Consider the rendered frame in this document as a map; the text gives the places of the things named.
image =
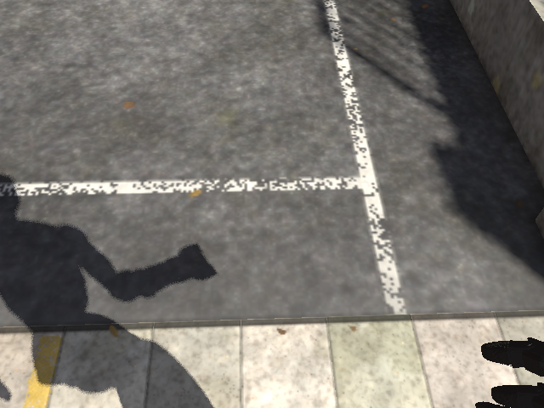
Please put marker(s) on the right robot hand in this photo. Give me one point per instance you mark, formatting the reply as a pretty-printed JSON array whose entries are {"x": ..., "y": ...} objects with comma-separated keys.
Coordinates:
[{"x": 528, "y": 354}]

